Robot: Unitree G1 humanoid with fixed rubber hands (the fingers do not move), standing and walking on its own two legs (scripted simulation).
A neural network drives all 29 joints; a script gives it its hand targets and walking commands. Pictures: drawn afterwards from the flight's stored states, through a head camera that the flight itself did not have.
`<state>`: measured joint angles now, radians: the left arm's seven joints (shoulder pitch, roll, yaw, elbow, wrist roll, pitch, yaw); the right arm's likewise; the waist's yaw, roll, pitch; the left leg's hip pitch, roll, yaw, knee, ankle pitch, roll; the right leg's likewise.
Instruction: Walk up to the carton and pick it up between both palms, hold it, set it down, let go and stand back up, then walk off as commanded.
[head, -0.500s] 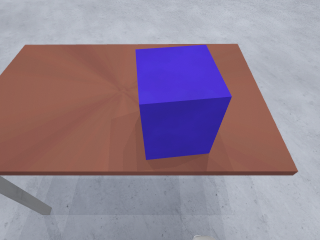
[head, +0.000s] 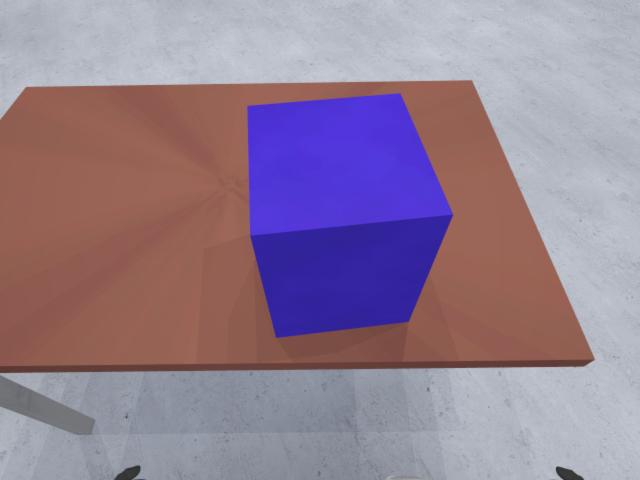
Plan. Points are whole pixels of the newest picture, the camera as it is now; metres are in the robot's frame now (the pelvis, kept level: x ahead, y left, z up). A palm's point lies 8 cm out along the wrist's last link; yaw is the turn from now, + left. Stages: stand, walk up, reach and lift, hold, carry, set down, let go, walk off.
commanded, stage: walk up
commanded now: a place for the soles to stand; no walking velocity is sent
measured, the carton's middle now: (334, 222) +0.43 +0.01 +0.05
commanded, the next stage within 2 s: none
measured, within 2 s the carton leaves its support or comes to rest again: neither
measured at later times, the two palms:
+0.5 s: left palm out of the picture +0.09 +0.29 -0.12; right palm out of the picture +0.08 -0.31 -0.11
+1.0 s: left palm out of the picture +0.04 +0.29 -0.11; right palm out of the picture +0.04 -0.31 -0.11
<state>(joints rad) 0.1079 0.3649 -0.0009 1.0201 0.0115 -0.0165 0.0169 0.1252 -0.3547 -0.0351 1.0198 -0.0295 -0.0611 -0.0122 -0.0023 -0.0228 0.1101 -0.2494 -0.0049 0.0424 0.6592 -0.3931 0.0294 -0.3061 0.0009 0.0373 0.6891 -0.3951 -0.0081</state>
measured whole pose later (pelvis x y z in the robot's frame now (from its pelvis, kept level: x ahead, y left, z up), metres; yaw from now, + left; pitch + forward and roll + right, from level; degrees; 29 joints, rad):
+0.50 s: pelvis +0.00 -0.01 +0.00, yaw +0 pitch -2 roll +1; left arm 0.07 0.36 0.00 1.06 0.01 -0.03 0.01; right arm 0.10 -0.35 -0.04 1.07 -0.03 -0.04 -0.01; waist 0.00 -0.02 0.11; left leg -0.24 0.00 0.04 0.64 -0.38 0.01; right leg -0.30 0.00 0.04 0.67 -0.35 0.00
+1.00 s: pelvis -0.06 -0.01 +0.00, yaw +0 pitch -6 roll +1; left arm 0.05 0.36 0.00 1.09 0.01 0.01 0.00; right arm 0.04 -0.35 -0.04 1.10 -0.03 -0.02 -0.01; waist 0.00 -0.02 0.11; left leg -0.24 0.00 0.04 0.63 -0.29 0.01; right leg -0.30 0.00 0.04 0.66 -0.26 -0.01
